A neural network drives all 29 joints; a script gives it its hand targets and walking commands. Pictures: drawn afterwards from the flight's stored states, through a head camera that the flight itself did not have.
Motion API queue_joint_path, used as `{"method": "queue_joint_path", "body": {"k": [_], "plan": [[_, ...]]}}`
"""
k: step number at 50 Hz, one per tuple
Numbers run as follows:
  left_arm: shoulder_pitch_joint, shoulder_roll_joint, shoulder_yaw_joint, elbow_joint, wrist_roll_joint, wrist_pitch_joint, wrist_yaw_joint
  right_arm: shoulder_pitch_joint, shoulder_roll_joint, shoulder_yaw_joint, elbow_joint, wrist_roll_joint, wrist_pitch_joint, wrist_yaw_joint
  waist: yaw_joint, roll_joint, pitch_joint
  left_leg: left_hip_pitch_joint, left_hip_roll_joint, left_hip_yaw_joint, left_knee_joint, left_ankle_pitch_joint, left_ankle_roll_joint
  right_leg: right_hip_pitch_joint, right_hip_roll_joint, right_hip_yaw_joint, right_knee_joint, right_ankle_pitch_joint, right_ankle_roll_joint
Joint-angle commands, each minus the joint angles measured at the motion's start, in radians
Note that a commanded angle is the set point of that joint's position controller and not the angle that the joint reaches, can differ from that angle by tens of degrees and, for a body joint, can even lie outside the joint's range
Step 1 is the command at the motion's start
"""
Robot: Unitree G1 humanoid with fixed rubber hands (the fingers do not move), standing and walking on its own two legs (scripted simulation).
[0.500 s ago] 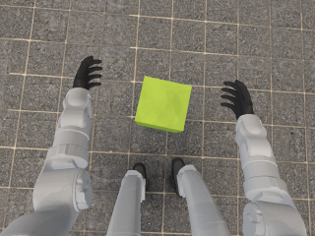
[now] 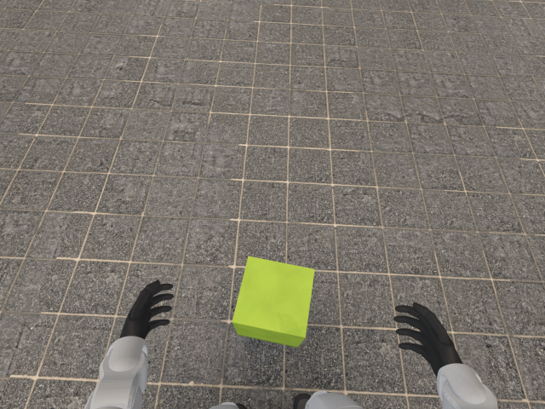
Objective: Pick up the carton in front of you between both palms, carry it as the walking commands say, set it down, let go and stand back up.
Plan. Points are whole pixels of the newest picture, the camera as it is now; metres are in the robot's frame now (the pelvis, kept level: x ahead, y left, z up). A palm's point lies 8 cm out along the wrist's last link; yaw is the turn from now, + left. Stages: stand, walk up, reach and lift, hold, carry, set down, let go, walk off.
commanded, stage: let go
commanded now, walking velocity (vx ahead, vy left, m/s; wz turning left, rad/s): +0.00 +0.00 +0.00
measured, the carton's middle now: (273, 304) +0.38 -0.02 -0.64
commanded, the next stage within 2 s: stand in 0.62 s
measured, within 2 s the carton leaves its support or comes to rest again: neither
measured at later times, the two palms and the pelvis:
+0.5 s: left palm (101, 400) +0.15 +0.24 -0.06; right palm (442, 365) +0.16 -0.22 -0.05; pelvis -0.01 +0.01 +0.01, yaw -1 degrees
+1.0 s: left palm out of the picture +0.12 +0.30 -0.07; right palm (474, 376) +0.14 -0.28 -0.09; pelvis +0.00 +0.00 +0.01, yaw +0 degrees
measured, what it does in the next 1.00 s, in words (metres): stands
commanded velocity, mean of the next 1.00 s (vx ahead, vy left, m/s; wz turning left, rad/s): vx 0.00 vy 0.00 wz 0.00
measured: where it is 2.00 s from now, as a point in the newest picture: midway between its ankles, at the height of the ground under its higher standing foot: outside the picture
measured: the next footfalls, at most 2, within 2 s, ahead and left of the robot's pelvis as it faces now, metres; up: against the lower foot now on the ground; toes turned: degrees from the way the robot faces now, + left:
none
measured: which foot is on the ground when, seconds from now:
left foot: down 0.00-1.00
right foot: down 0.00-1.00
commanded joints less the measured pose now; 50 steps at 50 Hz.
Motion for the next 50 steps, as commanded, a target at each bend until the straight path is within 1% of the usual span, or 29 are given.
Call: {"method": "queue_joint_path", "body": {"k": [1, 5, 8, 12, 17, 19, 20, 21, 23, 26, 31, 32, 33, 34, 35, 36, 39, 41, 43, 46, 50], "plan": [[0.057, 0.087, 0.008, -0.113, -0.006, -0.017, -0.009, 0.019, -0.099, -0.022, -0.093, 0.006, -0.015, -0.001, 0.046, 0.066, -0.246, 0.198, -0.018, 0.013, -0.083, 0.376, -0.013, 0.320, -0.023, 0.020, -0.065, 0.529, 0.057], [0.138, 0.088, -0.011, -0.146, -0.013, 0.004, -0.027, 0.038, -0.113, -0.034, -0.077, -0.004, 0.001, 0.004, 0.068, 0.079, -0.159, 0.293, -0.008, 0.008, -0.123, 0.410, -0.020, 0.321, -0.011, 0.007, -0.113, 0.457, 0.047], [0.168, 0.089, -0.031, -0.176, -0.024, 0.026, -0.042, 0.044, -0.118, -0.045, -0.068, -0.019, 0.020, 0.005, 0.071, 0.066, -0.103, 0.328, -0.003, 0.008, -0.147, 0.395, -0.021, 0.332, -0.003, -0.002, -0.134, 0.399, 0.042], [0.179, 0.091, -0.053, -0.209, -0.038, 0.058, -0.061, 0.044, -0.118, -0.057, -0.061, -0.040, 0.050, 0.003, 0.067, 0.043, -0.034, 0.346, 0.002, 0.012, -0.171, 0.342, -0.019, 0.350, 0.003, -0.012, -0.151, 0.321, 0.036], [0.157, 0.095, -0.060, -0.236, -0.039, 0.097, -0.073, 0.023, -0.118, -0.068, -0.065, -0.062, 0.091, 0.004, 0.060, 0.027, 0.045, 0.335, 0.008, 0.023, -0.185, 0.237, -0.012, 0.369, 0.002, -0.023, -0.159, 0.218, 0.031], [0.153, 0.096, -0.056, -0.242, -0.034, 0.112, -0.074, 0.015, -0.117, -0.070, -0.070, -0.066, 0.105, 0.006, 0.063, 0.030, 0.067, 0.329, 0.010, 0.026, -0.186, 0.206, -0.010, 0.379, -0.001, -0.026, -0.160, 0.188, 0.029], [0.205, 0.103, -0.047, -0.185, -0.046, 0.081, -0.053, -0.043, -0.145, -0.070, -0.140, -0.072, 0.157, -0.019, 0.072, 0.016, 0.018, 0.373, 0.011, 0.018, -0.153, 0.272, -0.008, 0.366, 0.020, -0.034, -0.135, 0.162, 0.041], [0.195, 0.098, -0.052, -0.198, -0.040, 0.078, -0.043, -0.016, -0.138, -0.060, -0.121, -0.070, 0.173, -0.029, 0.077, 0.039, 0.033, 0.364, 0.010, 0.018, -0.148, 0.280, -0.012, 0.357, 0.019, -0.038, -0.130, 0.155, 0.037], [0.180, 0.098, -0.058, -0.204, -0.042, 0.083, -0.036, -0.016, -0.129, -0.048, -0.129, -0.066, 0.191, -0.036, 0.073, 0.049, 0.050, 0.349, 0.011, 0.017, -0.147, 0.260, -0.010, 0.344, 0.017, -0.035, -0.125, 0.141, 0.033], [0.170, 0.107, -0.054, -0.210, -0.038, 0.095, -0.033, -0.023, -0.120, -0.041, -0.136, -0.066, 0.212, -0.041, 0.077, 0.063, 0.071, 0.333, 0.010, 0.022, -0.150, 0.222, -0.007, 0.344, 0.012, -0.032, -0.123, 0.124, 0.030], [0.164, 0.109, -0.053, -0.212, -0.035, 0.116, -0.036, -0.042, -0.123, -0.031, -0.150, -0.069, 0.238, -0.046, 0.082, 0.064, 0.090, 0.320, 0.009, 0.032, -0.152, 0.162, 0.000, 0.354, 0.005, -0.030, -0.129, 0.089, 0.027], [0.188, 0.236, -0.013, -0.073, 0.020, 0.078, -0.002, -0.069, -0.231, -0.070, -0.003, -0.078, 0.138, -0.084, 0.098, 0.140, 0.103, 0.189, 0.039, -0.017, -0.121, 0.009, -0.016, 0.214, -0.057, 0.023, -0.131, 0.037, 0.038], [0.204, 0.257, -0.007, -0.061, 0.028, 0.057, 0.012, -0.039, -0.227, -0.072, 0.019, -0.084, 0.091, -0.094, 0.087, 0.113, 0.094, 0.202, 0.047, -0.030, -0.119, -0.051, -0.009, 0.213, -0.077, 0.046, -0.143, -0.014, 0.033], [0.188, 0.250, -0.011, -0.054, 0.028, 0.042, 0.011, -0.031, -0.224, -0.068, 0.042, -0.092, 0.063, -0.093, 0.081, 0.086, 0.080, 0.205, 0.053, -0.044, -0.118, -0.103, -0.003, 0.180, -0.079, 0.061, -0.151, -0.090, 0.025], [0.177, 0.239, -0.015, -0.046, 0.028, 0.031, 0.009, -0.031, -0.225, -0.066, 0.063, -0.094, 0.042, -0.089, 0.078, 0.068, 0.070, 0.212, 0.059, -0.057, -0.121, -0.130, 0.006, 0.163, -0.081, 0.070, -0.160, -0.136, 0.018], [0.169, 0.228, -0.017, -0.038, 0.026, 0.023, 0.009, -0.035, -0.221, -0.066, 0.082, -0.092, 0.027, -0.086, 0.080, 0.060, 0.061, 0.214, 0.064, -0.064, -0.119, -0.130, 0.010, 0.155, -0.081, 0.075, -0.158, -0.148, 0.012], [0.157, 0.227, -0.020, -0.005, 0.021, 0.006, 0.001, -0.054, -0.230, -0.061, 0.126, -0.091, 0.001, -0.075, 0.083, 0.043, 0.013, 0.234, 0.074, -0.069, -0.109, -0.002, 0.013, 0.196, -0.087, 0.077, -0.143, -0.020, 0.007], [0.163, 0.238, -0.018, 0.018, 0.017, 0.000, 0.003, -0.051, -0.242, -0.060, 0.156, -0.090, -0.009, -0.076, 0.083, 0.033, -0.017, 0.263, 0.078, -0.071, -0.098, 0.111, 0.011, 0.227, -0.095, 0.078, -0.128, 0.105, 0.005], [0.172, 0.249, -0.018, 0.041, 0.012, -0.003, 0.009, -0.044, -0.254, -0.058, 0.187, -0.088, -0.016, -0.080, 0.083, 0.029, -0.041, 0.287, 0.083, -0.072, -0.090, 0.200, 0.010, 0.254, -0.102, 0.077, -0.117, 0.194, 0.004], [0.182, 0.265, -0.020, 0.074, 0.008, -0.004, 0.015, -0.036, -0.269, -0.052, 0.228, -0.086, -0.021, -0.085, 0.083, 0.029, -0.054, 0.311, 0.088, -0.071, -0.088, 0.277, 0.008, 0.280, -0.110, 0.077, -0.114, 0.270, 0.002], [0.182, 0.282, -0.022, 0.108, 0.003, -0.005, 0.020, -0.030, -0.285, -0.047, 0.271, -0.083, -0.024, -0.090, 0.082, 0.033, -0.050, 0.324, 0.092, -0.071, -0.089, 0.332, 0.007, 0.304, -0.117, 0.077, -0.115, 0.331, 0.001]]}}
